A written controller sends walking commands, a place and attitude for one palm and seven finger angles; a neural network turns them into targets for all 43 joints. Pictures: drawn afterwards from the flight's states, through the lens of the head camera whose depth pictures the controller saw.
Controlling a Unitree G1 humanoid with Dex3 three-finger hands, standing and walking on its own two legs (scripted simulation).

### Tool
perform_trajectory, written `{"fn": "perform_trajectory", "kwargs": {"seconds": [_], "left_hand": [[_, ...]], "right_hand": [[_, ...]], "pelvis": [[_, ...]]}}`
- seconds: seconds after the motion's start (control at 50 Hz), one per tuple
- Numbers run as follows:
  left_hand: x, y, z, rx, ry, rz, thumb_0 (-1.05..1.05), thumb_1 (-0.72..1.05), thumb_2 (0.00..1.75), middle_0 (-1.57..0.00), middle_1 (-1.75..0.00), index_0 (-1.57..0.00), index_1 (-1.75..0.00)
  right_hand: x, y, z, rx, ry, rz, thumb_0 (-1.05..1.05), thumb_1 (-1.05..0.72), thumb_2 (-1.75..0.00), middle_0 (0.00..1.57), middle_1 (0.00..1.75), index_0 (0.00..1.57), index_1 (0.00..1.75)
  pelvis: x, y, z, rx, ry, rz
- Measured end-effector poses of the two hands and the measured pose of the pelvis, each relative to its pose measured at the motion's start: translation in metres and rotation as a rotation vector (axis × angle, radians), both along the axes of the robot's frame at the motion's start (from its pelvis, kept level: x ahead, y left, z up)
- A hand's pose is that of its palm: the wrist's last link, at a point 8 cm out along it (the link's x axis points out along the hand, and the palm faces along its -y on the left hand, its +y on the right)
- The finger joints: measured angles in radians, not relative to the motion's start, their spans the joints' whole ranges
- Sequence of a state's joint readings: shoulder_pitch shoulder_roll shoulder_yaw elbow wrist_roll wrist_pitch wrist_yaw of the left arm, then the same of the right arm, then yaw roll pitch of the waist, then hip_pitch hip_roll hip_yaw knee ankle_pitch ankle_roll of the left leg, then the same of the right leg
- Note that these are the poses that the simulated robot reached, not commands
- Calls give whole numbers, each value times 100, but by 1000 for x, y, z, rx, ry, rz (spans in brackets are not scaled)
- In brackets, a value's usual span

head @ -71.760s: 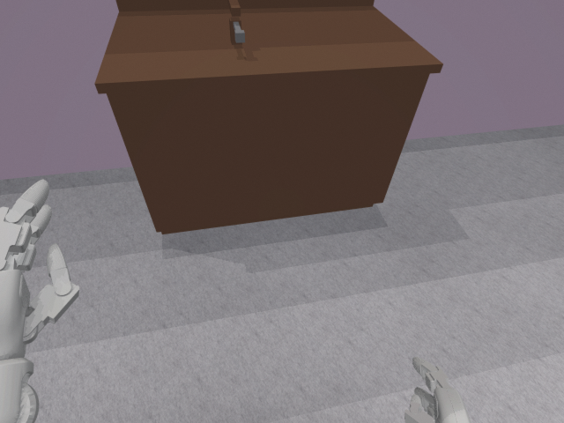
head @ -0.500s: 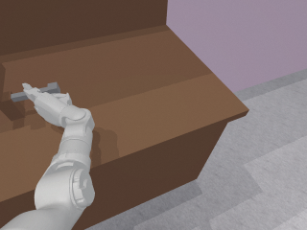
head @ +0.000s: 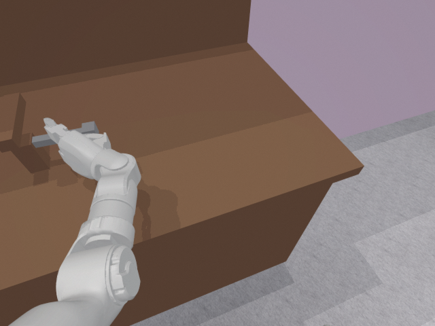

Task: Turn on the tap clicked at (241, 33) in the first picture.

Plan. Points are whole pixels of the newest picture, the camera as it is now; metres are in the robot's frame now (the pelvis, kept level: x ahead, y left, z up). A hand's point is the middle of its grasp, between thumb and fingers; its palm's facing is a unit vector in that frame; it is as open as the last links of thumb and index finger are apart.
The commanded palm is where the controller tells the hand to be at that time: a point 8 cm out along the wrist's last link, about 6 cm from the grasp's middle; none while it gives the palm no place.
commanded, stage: lift the hand up off the lever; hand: left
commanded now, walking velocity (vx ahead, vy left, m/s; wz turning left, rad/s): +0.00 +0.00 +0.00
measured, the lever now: (90, 131) +0.48 +0.26 +0.10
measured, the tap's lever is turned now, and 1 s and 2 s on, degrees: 86 83 83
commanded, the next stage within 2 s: draw the hand back beside the body in 1.52 s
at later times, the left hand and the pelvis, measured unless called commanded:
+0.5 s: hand (99, 140) +0.43 +0.22 +0.12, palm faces +0.83 -0.55 -0.08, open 7.8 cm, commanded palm +0.38 +0.23 +0.14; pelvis +0.00 +0.00 +0.00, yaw +0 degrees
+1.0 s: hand (92, 119) +0.42 +0.21 +0.18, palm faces +0.81 -0.58 -0.06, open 7.8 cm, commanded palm +0.37 +0.23 +0.16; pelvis +0.00 -0.01 +0.01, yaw +1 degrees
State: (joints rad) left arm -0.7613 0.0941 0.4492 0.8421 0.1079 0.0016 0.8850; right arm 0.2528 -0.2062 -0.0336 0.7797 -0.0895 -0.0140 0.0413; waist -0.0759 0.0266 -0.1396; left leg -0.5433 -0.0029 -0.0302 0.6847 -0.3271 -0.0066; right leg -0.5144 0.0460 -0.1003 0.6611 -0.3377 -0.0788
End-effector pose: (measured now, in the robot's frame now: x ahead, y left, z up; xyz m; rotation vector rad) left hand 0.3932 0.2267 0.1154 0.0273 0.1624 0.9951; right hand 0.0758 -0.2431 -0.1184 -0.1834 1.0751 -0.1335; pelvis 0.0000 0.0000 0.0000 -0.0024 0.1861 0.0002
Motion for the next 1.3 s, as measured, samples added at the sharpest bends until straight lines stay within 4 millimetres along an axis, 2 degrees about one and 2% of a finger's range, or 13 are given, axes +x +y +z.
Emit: {"fn": "perform_trajectory", "kwargs": {"seconds": [0.32, 0.78, 0.84, 0.94, 1.0, 1.1, 1.2, 1.3], "left_hand": [[-13, 4, 9, -20, -7, -5, 2, 91, 91, -17, -15, -15, -15], [-26, 3, 17, -42, 7, 7, 1, 90, 90, -19, -16, -15, -15], [-29, 1, 25, -22, -18, 9, 1, 90, 90, -18, -15, -15, -15], [-29, -3, 57, 44, -88, -14, 1, 91, 90, -16, -15, -15, -15], [-27, -6, 67, 43, -71, -43, 1, 91, 90, -15, -15, -15, -15], [-30, -4, 60, -31, -6, -50, 1, 90, 90, -15, -15, -15, -15], [-42, 4, 51, -22, -4, 3, 1, 90, 90, -15, -15, -15, -15], [-46, 11, 59, 18, -67, 20, 1, 90, 90, -15, -15, -15, -15]], "right_hand": [[11, -3, 5, 0, -35, 2, 1, -91, -90, 20, 30, 20, 30], [36, 5, 9, 16, -115, 38, 1, -91, -90, 20, 30, 20, 30], [38, 5, 9, 20, -122, 42, 1, -91, -90, 20, 30, 20, 30], [41, 5, 9, 28, -138, 46, 1, -91, -90, 20, 30, 20, 30], [42, 4, 11, 31, -143, 47, 1, -91, -90, 20, 30, 20, 30], [45, -1, 19, 25, -162, 35, 2, -91, -90, 20, 30, 20, 30], [47, -8, 24, 7, -181, 38, 1, -91, -90, 20, 30, 20, 30], [47, -10, 24, -10, -177, 42, 1, -91, -90, 20, 30, 20, 30]], "pelvis": [[4, 0, 4, 1, -34, -1], [2, -2, 5, 5, -59, 1], [1, -3, 5, 6, -64, 1], [-1, -5, 6, 10, -80, 5], [-3, -7, 9, 14, -90, 11], [-5, -11, 13, 16, -102, 8], [-8, -13, 13, 14, -104, 4], [-12, -13, 12, 11, -105, 8]]}}
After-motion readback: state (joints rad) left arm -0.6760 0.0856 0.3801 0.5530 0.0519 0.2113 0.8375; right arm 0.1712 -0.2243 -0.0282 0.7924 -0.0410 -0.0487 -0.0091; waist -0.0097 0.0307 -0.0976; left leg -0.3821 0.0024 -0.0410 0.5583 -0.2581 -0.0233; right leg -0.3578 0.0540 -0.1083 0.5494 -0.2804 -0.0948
